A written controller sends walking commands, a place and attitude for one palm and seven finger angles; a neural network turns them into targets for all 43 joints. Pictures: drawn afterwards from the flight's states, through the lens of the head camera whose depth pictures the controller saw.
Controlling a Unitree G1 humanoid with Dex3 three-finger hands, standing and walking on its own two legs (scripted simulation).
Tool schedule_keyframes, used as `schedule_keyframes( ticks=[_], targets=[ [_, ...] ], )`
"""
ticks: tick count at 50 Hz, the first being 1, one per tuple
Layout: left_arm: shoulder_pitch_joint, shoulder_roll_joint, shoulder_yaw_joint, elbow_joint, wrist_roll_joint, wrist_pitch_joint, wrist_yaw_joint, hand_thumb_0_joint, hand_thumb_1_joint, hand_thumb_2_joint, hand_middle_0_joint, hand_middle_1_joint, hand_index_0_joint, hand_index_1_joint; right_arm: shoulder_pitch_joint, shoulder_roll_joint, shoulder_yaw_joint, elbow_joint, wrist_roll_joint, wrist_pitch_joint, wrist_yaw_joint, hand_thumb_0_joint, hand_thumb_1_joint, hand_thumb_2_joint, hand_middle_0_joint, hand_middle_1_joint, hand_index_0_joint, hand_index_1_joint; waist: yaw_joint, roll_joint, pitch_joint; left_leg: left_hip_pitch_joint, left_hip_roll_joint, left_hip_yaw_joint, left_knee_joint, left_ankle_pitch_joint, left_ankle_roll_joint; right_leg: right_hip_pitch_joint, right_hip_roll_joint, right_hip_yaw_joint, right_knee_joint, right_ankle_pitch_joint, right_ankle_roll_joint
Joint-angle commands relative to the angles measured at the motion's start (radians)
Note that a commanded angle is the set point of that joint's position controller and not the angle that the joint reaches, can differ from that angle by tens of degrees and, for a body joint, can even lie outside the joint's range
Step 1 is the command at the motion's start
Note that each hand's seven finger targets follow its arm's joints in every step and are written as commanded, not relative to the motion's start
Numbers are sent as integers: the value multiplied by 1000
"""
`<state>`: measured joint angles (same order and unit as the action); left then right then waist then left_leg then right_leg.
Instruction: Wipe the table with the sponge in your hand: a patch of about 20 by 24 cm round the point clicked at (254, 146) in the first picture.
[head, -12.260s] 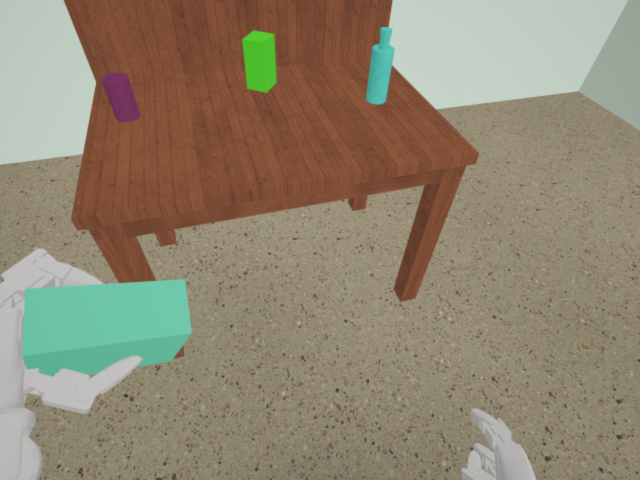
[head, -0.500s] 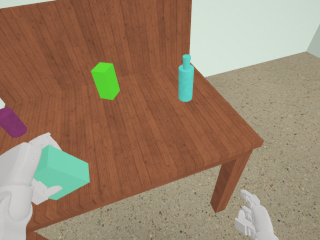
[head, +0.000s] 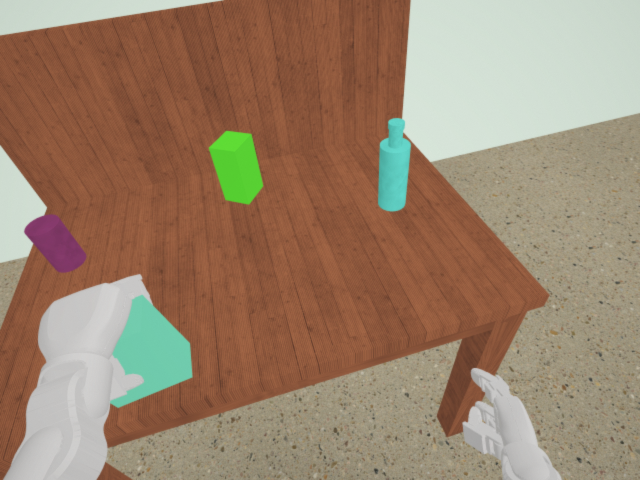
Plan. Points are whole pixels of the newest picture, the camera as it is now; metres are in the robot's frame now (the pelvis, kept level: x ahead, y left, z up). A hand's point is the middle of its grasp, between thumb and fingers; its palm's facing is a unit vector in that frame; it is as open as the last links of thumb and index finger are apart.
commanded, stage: turn the palm down, sponge in hand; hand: left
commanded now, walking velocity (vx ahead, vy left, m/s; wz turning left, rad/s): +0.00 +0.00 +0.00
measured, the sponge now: (138, 361) +0.22 +0.29 +0.04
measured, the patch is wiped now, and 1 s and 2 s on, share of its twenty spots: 0.00 0.00 0.00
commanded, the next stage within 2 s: move the sponge above the wiping area in 0.44 s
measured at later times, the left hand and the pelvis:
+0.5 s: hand (136, 352) +0.21 +0.26 +0.08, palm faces +0.04 -0.10 -0.99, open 9.8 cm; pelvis -0.01 -0.02 +0.00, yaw -1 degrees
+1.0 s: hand (143, 338) +0.23 +0.28 +0.07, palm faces +0.03 -0.09 -1.00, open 9.8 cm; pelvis -0.02 -0.01 +0.00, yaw -1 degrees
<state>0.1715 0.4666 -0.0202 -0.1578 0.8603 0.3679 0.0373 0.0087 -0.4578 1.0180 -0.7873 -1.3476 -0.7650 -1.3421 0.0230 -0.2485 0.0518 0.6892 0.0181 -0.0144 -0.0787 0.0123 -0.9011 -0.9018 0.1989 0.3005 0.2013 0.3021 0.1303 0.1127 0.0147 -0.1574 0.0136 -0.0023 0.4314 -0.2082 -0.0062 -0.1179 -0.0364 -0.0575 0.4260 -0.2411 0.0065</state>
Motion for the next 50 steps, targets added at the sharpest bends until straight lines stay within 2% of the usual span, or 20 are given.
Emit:
schedule_keyframes(
  ticks=[1,2,3,7,8,12,13,17,22,23,27,28,33,37,38,42,43,47,48,50],
  targets=[
    [-221,227,130,-180,69,-22,32,0,100,1300,-1200,-1600,-1200,-1600,-204,-104,-49,-161,-6,-52,0,0,-900,-900,200,300,200,300,-2,-35,-176,79,-30,-15,-64,215,44,16,53,9,-66,141,-63],
    [-226,276,170,-196,84,-15,37,0,100,1300,-1200,-1600,-1200,-1600,-228,-103,-42,-164,-7,-54,1,0,-900,-900,200,300,200,300,10,-8,-176,79,-34,-19,-60,202,44,21,61,36,-73,129,-72],
    [-235,206,118,-199,78,-23,37,0,100,1300,-1200,-1600,-1200,-1600,-221,-87,-38,-172,-4,-64,3,0,-900,-900,200,300,200,300,0,-47,-196,84,-36,-6,-50,224,46,24,52,8,-59,145,-64],
    [-205,274,191,-183,67,-37,47,0,100,1300,-1200,-1600,-1200,-1600,-229,-102,-50,-159,-7,-63,1,0,-900,-900,200,300,200,300,11,-54,-176,96,-41,-10,-48,217,47,16,58,47,-89,152,-67],
    [-219,191,115,-175,60,-39,43,0,100,1300,-1200,-1600,-1200,-1600,-227,-87,-44,-165,-2,-69,1,0,-900,-900,200,300,200,300,-6,-69,-156,89,-42,8,-43,211,49,5,46,23,-84,150,-57],
    [-221,264,177,-161,63,-37,44,0,100,1300,-1200,-1600,-1200,-1600,-234,-106,-54,-155,-4,-68,-2,0,-900,-900,200,300,200,300,6,-62,-156,92,-47,0,-46,193,48,4,53,66,-102,136,-63],
    [-235,191,108,-167,59,-41,41,0,100,1300,-1200,-1600,-1200,-1600,-233,-91,-49,-164,2,-75,-1,0,-900,-900,200,300,200,300,-8,-62,-153,89,-46,15,-41,192,49,-1,42,37,-93,133,-54],
    [-239,261,166,-168,64,-51,44,0,100,1300,-1200,-1600,-1200,-1600,-239,-102,-57,-159,-2,-77,-6,0,-900,-900,200,300,200,300,8,-43,-153,98,-49,3,-49,164,48,-6,51,71,-109,95,-61],
    [-222,263,180,-161,64,-55,57,0,100,1300,-1200,-1600,-1200,-1600,-232,-104,-62,-154,-2,-79,-3,0,-900,-900,200,300,200,300,11,-42,-156,95,-48,4,-52,170,46,-2,51,75,-106,103,-62],
    [-235,204,127,-162,64,-58,58,0,100,1300,-1200,-1600,-1200,-1600,-231,-93,-58,-160,3,-85,0,0,-900,-900,200,300,200,300,-1,-61,-150,84,-45,16,-50,169,46,-4,43,43,-96,98,-55],
    [-236,257,171,-149,66,-45,63,0,100,1300,-1200,-1600,-1200,-1600,-238,-105,-63,-155,3,-79,-1,0,-900,-900,200,300,200,300,11,-36,-144,84,-48,4,-65,138,44,-6,51,70,-108,63,-61],
    [-264,191,107,-128,68,-41,60,0,100,1300,-1200,-1600,-1200,-1600,-235,-94,-58,-154,7,-82,-2,0,-900,-900,200,300,200,300,-5,-60,-137,77,-46,17,-59,138,45,-16,45,40,-99,61,-54],
    [-337,193,90,-72,73,-42,49,0,100,1300,-1200,-1600,-1200,-1600,-227,-100,-58,-146,10,-85,-10,0,-900,-900,200,300,200,300,-14,-91,-131,72,-48,19,-65,85,48,-36,46,44,-108,12,-50],
    [-351,236,126,-65,87,-57,54,0,100,1300,-1200,-1600,-1200,-1600,-222,-105,-64,-142,6,-85,-11,0,-900,-900,200,300,200,300,0,-26,-156,79,-50,4,-76,85,44,-24,57,60,-103,22,-63],
    [-391,176,69,-67,88,-63,54,0,100,1300,-1200,-1600,-1200,-1600,-217,-93,-57,-148,10,-91,-9,0,-900,-900,200,300,200,300,-15,-45,-169,76,-51,13,-68,97,45,-24,51,32,-86,39,-57],
    [-394,239,133,-9,96,-57,70,0,100,1300,-1200,-1600,-1200,-1600,-209,-108,-66,-132,9,-81,-9,0,-900,-900,200,300,200,300,-5,-44,-156,61,-49,3,-79,70,40,-29,60,52,-95,16,-65],
    [-415,186,85,-11,97,-56,71,0,100,1300,-1200,-1600,-1200,-1600,-211,-98,-61,-139,13,-84,-8,0,-900,-900,200,300,200,300,-12,-53,-171,58,-49,11,-72,79,41,-29,54,29,-81,24,-59],
    [-413,214,111,11,103,-41,82,0,100,1300,-1200,-1600,-1200,-1600,-207,-109,-68,-133,13,-76,-3,0,-900,-900,200,300,200,300,-5,-15,-177,52,-45,-2,-81,81,35,-24,63,39,-72,42,-68],
    [-423,157,61,3,102,-40,80,0,100,1300,-1200,-1600,-1200,-1600,-204,-98,-62,-141,16,-80,0,0,-900,-900,200,300,200,300,-11,-38,-194,52,-46,4,-71,109,38,-19,57,14,-54,67,-64],
    [-415,162,62,20,96,-38,80,0,100,1300,-1200,-1600,-1200,-1600,-195,-107,-71,-135,15,-75,1,0,-900,-900,200,300,200,300,-14,-42,-180,50,-44,-2,-73,100,39,-29,59,15,-60,66,-63]
  ],
)
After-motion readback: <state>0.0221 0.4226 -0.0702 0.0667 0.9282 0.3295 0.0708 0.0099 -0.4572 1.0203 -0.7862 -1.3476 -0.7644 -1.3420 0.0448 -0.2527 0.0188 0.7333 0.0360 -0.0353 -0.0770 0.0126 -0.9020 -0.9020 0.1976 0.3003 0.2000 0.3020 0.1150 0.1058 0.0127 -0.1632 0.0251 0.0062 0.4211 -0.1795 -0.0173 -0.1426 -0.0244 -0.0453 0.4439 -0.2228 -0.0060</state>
